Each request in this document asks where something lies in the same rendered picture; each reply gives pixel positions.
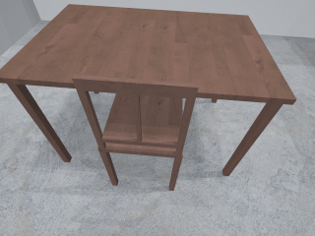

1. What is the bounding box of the table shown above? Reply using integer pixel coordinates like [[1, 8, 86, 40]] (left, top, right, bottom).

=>
[[0, 4, 297, 176]]

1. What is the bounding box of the chair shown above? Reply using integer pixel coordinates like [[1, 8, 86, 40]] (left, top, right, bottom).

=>
[[72, 74, 199, 191]]

